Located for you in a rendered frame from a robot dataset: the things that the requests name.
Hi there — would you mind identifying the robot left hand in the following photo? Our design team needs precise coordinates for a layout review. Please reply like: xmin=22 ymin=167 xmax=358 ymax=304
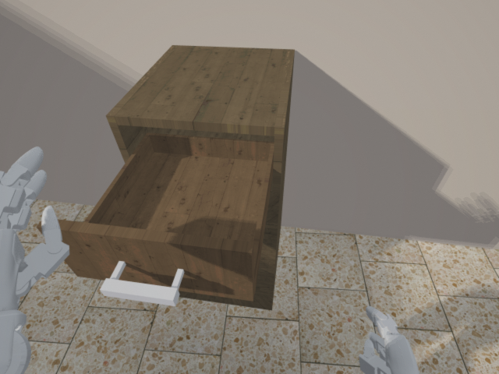
xmin=0 ymin=146 xmax=69 ymax=311

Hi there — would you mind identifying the cabinet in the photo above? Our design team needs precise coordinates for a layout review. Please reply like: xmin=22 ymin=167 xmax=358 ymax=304
xmin=106 ymin=45 xmax=295 ymax=310

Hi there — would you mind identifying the drawer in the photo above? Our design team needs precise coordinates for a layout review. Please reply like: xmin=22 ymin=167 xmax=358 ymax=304
xmin=36 ymin=132 xmax=274 ymax=302

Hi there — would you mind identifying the left robot forearm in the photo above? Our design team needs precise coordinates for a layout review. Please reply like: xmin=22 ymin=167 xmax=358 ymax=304
xmin=0 ymin=310 xmax=31 ymax=374

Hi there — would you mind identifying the robot right hand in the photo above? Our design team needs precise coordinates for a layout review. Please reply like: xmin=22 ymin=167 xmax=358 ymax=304
xmin=359 ymin=306 xmax=419 ymax=374

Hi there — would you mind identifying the handle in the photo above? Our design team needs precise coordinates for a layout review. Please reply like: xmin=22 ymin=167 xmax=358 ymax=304
xmin=100 ymin=261 xmax=185 ymax=306

